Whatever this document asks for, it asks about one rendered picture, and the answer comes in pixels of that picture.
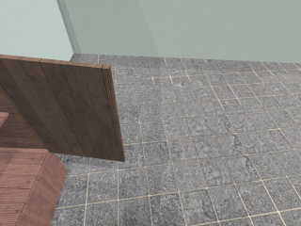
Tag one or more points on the cupboard door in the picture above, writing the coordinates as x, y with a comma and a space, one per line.
70, 106

